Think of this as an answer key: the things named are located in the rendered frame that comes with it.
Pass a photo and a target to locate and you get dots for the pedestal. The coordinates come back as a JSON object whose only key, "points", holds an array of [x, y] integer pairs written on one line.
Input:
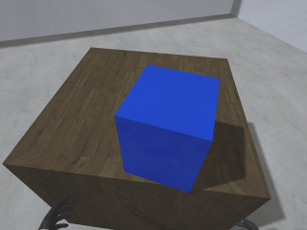
{"points": [[72, 149]]}

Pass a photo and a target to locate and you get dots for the robot right hand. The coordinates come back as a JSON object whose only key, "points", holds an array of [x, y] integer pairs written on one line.
{"points": [[247, 224]]}

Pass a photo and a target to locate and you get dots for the carton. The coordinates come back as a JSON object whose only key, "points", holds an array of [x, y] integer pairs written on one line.
{"points": [[165, 125]]}

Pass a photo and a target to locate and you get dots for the robot left hand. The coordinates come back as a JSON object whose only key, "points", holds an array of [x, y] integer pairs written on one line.
{"points": [[50, 220]]}

